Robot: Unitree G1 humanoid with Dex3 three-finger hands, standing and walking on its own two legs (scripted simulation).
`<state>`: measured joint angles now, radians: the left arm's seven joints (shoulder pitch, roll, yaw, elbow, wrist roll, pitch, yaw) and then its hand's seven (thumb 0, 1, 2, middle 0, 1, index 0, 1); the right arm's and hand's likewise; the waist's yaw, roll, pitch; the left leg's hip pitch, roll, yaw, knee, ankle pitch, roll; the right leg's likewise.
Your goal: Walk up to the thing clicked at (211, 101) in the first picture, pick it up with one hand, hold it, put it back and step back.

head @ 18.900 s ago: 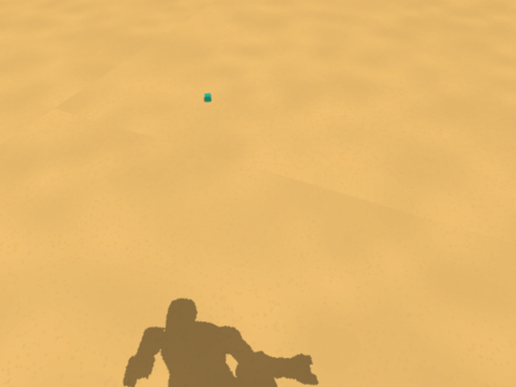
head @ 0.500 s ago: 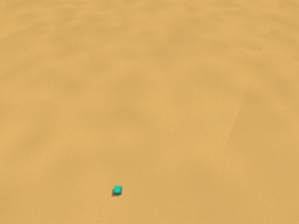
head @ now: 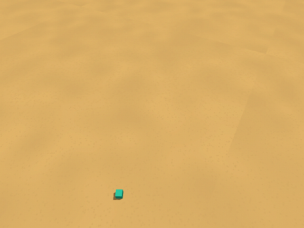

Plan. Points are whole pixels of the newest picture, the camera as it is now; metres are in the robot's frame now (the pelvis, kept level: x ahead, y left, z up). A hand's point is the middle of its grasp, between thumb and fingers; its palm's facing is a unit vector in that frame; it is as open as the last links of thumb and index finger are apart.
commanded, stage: stand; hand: left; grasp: from above
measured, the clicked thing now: (119, 193) +0.46 +0.23 -0.76
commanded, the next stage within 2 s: rise first in 0.04 s
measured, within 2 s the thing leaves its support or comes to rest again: neither
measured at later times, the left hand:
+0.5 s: hand out of the picture +0.16 +0.26 -0.17, palm faces -0.07 -0.92 -0.38, open 10.5 cm
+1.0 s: hand out of the picture +0.14 +0.27 -0.23, palm faces -0.19 -0.86 -0.47, open 11.8 cm
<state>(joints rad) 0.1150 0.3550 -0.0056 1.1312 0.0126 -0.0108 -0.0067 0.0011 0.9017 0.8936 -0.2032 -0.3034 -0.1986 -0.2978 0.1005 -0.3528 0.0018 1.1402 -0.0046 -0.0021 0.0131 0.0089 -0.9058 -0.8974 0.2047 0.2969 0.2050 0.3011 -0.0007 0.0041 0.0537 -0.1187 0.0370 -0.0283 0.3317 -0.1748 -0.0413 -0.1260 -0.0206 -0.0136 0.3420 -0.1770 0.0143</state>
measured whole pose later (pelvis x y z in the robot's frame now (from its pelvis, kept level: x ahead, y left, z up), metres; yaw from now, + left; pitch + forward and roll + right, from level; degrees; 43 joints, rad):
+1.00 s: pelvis +0.00 +0.02 -0.10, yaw -1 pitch +18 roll -2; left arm 0.26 0.29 0.10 0.44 0.27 0.22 0.03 -0.01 -0.17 0.62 -0.49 -0.66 -0.48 -0.66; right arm 0.19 -0.23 -0.03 0.55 0.01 -0.14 -0.01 0.01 -0.97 -0.91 0.20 0.30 0.20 0.30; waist -0.02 0.01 -0.12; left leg -0.91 0.03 -0.04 1.16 -0.55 -0.01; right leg -0.89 -0.02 0.00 1.10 -0.52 0.04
